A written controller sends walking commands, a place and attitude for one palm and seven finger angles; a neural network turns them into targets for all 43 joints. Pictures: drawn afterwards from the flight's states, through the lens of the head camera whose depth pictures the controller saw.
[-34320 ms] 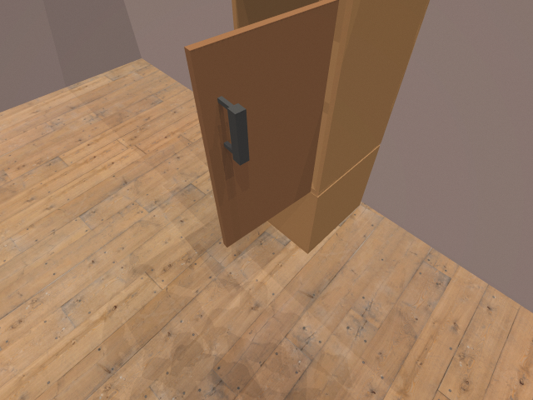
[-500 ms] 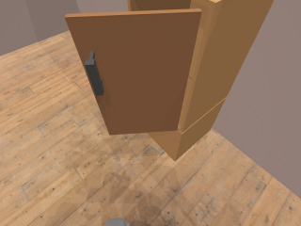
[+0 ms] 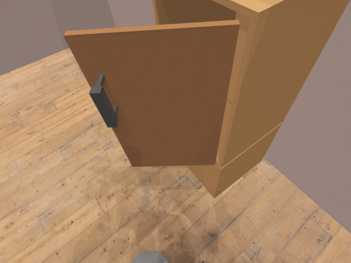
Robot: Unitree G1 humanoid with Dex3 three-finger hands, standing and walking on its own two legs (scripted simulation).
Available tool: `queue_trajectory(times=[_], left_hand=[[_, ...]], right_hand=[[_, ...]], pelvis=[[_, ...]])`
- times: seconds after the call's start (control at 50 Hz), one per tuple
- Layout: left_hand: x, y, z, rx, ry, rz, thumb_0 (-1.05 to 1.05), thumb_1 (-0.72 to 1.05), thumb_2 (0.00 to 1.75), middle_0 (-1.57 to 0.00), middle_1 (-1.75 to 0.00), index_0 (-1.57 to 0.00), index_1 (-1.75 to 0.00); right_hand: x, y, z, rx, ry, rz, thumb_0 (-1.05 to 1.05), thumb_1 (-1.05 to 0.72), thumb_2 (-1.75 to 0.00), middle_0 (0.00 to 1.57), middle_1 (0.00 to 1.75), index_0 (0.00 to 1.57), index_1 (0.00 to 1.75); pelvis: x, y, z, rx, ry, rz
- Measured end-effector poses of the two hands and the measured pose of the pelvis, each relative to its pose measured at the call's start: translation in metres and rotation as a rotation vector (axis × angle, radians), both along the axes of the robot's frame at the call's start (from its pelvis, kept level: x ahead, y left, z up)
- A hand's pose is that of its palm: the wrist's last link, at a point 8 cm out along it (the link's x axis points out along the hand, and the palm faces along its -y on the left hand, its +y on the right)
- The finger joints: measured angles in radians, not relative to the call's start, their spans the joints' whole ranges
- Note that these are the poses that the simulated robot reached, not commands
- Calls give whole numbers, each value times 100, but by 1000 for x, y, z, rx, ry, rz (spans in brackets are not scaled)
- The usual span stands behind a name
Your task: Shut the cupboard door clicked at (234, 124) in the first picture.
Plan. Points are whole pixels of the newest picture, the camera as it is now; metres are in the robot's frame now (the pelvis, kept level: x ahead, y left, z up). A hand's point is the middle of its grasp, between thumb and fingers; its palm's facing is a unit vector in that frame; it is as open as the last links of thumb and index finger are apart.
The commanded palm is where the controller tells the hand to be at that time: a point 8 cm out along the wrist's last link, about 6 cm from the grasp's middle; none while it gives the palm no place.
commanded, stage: come to a stop and stand still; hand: left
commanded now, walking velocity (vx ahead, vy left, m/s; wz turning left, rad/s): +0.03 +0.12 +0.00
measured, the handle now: (107, 101) +0.46 +0.22 +0.09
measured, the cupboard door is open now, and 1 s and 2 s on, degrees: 54 54 54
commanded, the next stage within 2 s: look again from close up in 1.56 s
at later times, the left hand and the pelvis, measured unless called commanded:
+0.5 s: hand out of the picture -0.01 +0.25 -0.17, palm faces +0.04 -0.97 -0.23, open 7.3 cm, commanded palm none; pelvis -0.04 +0.07 +0.00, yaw -1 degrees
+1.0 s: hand out of the picture -0.22 +0.31 -0.17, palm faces +0.10 -0.97 -0.20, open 7.3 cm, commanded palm none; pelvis -0.13 +0.14 +0.01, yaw +1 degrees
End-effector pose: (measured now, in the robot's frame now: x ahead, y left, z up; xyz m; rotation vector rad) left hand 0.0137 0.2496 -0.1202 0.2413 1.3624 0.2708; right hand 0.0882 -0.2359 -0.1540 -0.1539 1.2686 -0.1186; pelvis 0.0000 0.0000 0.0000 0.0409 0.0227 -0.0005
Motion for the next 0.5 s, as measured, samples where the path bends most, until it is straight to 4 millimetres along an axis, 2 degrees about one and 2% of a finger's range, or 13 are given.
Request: queue_trajectory(times=[0.12,0.24,0.34,0.38,0.44,0.5], left_hand=[[-13,-1,13,8,36,-17,0,91,90,-20,-30,-20,-30],[-25,-2,10,-29,23,-13,0,91,90,-20,-30,-20,-30],[-34,5,5,-61,-4,-50,0,91,90,-20,-30,-20,-30],[-34,15,-1,-75,-29,-65,0,91,90,-20,-30,-20,-30],[-30,35,-20,-85,-84,-54,0,91,90,-20,-30,-20,-30],[-29,50,-23,-98,-129,-51,0,91,90,-20,-30,-20,-30]], right_hand=[[-29,-16,8,-15,58,-48,0,-91,-90,20,30,20,30],[-50,-10,12,-29,95,-41,0,-91,-90,20,30,19,30],[-46,15,23,-29,-25,-49,0,-91,-90,20,30,19,30],[-44,29,27,-28,-99,-52,0,-91,-90,20,30,19,30],[-49,48,23,-41,-154,-27,0,-91,-90,20,30,20,30],[-60,71,26,-38,-149,-2,0,-91,-90,20,30,20,30]], pelvis=[[-3,0,11,25,2,-16],[-9,10,12,12,-10,-8],[-20,30,13,0,-30,-36],[-26,40,10,-11,-51,-29],[-33,54,-5,-33,-67,-10],[-44,67,-4,-48,-86,-21]])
